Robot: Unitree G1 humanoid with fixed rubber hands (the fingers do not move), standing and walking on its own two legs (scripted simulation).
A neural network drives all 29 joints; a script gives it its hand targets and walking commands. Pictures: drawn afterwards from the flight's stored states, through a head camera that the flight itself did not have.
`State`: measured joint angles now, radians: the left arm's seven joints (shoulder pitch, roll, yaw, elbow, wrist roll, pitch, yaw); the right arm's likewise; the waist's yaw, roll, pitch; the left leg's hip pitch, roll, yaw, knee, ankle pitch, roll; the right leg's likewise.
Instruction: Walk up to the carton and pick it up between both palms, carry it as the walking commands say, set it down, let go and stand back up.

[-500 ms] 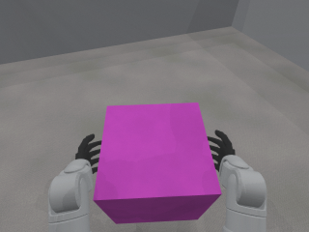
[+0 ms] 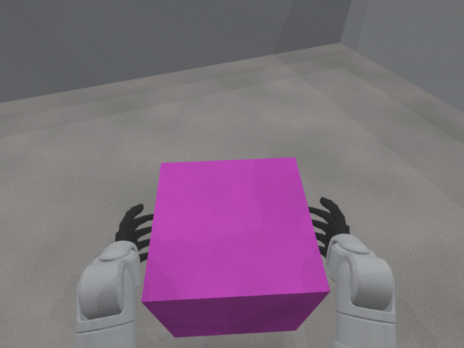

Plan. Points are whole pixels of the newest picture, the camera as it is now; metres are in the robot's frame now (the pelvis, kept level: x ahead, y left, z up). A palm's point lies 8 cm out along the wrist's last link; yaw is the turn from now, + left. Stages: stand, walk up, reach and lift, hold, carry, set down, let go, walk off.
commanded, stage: carry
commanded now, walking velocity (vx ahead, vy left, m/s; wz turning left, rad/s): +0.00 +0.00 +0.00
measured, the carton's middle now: (232, 251) +0.30 +0.00 -0.01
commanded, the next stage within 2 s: none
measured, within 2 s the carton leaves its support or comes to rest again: neither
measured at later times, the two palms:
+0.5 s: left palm (134, 250) +0.26 +0.16 +0.07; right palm (338, 243) +0.27 -0.17 +0.07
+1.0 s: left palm (136, 251) +0.27 +0.16 +0.06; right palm (338, 245) +0.27 -0.18 +0.06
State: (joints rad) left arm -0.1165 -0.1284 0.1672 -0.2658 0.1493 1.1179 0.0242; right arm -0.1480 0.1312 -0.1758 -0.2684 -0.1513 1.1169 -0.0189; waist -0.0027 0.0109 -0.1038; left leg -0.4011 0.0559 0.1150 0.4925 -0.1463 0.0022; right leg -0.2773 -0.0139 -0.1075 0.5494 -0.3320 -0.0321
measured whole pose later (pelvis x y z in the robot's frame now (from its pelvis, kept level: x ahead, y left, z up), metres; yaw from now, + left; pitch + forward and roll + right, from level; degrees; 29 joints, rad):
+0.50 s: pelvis +0.00 -0.01 +0.00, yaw +0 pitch +3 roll +0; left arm -0.11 -0.13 0.17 -0.20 0.16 1.05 0.02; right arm -0.14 0.13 -0.17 -0.20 -0.16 1.04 -0.02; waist 0.00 0.01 -0.11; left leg -0.39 0.07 0.12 0.49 -0.15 -0.01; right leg -0.26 0.00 -0.11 0.54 -0.33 -0.04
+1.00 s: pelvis +0.00 -0.01 +0.00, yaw -1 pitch +2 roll +0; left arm -0.10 -0.13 0.17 -0.15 0.17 0.98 0.02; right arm -0.12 0.13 -0.17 -0.15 -0.15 0.96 -0.02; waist 0.00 0.00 -0.10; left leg -0.38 0.07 0.12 0.50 -0.16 -0.01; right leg -0.25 0.00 -0.10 0.54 -0.34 -0.04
